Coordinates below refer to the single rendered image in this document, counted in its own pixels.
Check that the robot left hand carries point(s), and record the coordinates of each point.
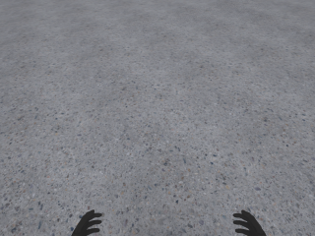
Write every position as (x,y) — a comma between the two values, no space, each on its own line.
(82,227)

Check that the robot right hand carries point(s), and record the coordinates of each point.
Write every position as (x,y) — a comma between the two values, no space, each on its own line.
(255,229)

